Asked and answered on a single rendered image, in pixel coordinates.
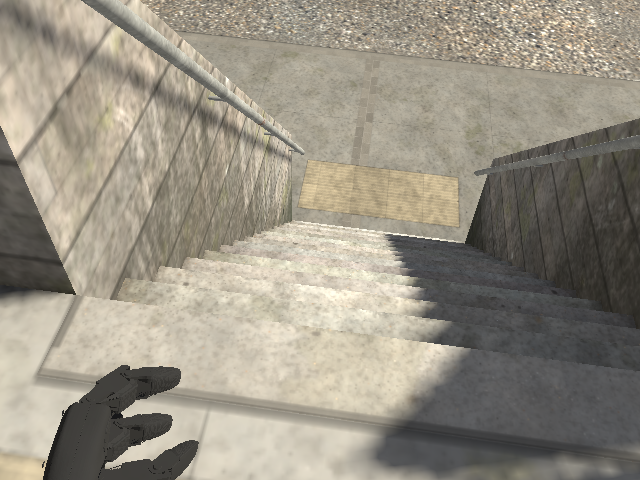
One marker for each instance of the stairs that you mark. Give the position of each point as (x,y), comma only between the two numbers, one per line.
(394,285)

